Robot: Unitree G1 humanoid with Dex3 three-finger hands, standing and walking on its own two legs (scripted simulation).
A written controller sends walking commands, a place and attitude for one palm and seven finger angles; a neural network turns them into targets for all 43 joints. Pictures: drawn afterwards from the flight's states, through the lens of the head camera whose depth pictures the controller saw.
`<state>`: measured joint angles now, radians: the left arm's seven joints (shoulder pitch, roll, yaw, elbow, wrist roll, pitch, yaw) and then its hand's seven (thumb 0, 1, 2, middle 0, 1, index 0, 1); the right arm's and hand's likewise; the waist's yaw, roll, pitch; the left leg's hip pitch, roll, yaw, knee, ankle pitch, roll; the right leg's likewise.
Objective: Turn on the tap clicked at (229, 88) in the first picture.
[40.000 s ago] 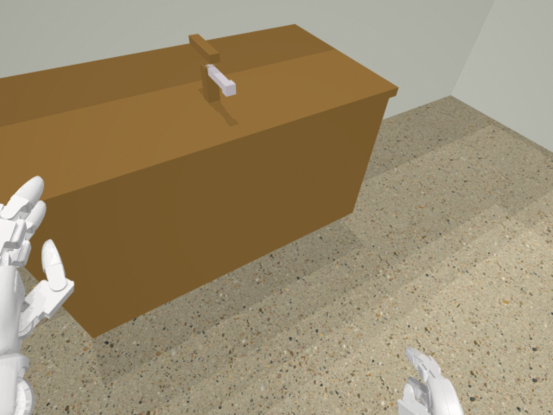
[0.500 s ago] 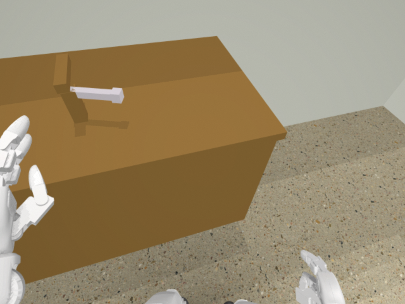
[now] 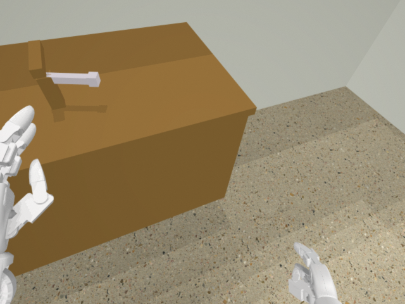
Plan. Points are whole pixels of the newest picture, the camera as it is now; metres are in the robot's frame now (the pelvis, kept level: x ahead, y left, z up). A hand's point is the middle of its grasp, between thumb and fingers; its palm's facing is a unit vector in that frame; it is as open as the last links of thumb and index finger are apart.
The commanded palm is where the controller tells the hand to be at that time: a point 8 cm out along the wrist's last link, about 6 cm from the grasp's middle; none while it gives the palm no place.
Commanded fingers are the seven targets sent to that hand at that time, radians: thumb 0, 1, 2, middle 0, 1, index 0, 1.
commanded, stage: stop stepping back and stand still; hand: left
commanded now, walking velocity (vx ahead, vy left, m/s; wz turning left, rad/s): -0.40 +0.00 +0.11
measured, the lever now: (93, 79) +0.63 +0.33 +0.05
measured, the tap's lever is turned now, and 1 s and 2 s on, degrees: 69 69 69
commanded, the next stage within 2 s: stand and check the lever's angle in 1.08 s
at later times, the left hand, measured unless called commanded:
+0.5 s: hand out of the picture +0.08 +0.19 +0.18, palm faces +0.46 -0.83 -0.32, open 7.4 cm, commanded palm +0.02 +0.24 +0.18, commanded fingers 0.00 0.90 0.90 -0.20 -0.30 -0.20 -0.30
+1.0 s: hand out of the picture +0.01 +0.18 +0.16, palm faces +0.44 -0.81 -0.39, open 7.4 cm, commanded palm -0.04 +0.22 +0.18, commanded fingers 0.00 0.90 0.90 -0.20 -0.30 -0.20 -0.30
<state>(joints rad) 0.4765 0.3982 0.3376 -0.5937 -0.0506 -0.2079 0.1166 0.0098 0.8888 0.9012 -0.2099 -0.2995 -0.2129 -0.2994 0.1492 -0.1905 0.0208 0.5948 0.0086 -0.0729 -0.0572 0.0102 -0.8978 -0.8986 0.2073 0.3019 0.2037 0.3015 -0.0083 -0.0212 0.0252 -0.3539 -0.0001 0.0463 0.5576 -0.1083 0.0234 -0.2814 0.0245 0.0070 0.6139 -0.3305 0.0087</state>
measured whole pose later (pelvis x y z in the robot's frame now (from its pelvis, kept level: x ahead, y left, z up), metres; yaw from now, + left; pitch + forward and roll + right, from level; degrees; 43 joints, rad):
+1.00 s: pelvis -0.17 -0.07 +0.01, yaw +6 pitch -3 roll +3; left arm 0.49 0.33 0.29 -0.46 -0.03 -0.16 0.13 0.01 0.89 0.90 -0.21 -0.30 -0.21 -0.30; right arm 0.23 -0.20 -0.01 0.67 -0.01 -0.11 -0.06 0.01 -0.90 -0.90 0.21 0.30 0.20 0.30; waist 0.00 -0.03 0.04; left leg -0.37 0.02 0.07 0.81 -0.33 0.03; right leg -0.28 -0.01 -0.08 0.47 -0.16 -0.08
